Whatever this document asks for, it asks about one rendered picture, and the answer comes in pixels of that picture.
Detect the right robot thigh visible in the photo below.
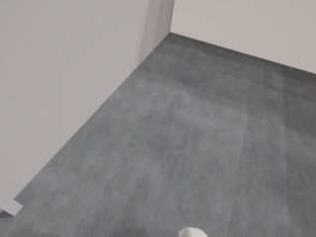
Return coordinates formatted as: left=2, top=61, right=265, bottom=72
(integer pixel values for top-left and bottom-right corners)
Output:
left=178, top=227, right=208, bottom=237

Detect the panel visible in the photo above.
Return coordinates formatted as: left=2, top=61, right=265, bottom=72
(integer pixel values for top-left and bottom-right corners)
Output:
left=0, top=191, right=23, bottom=216

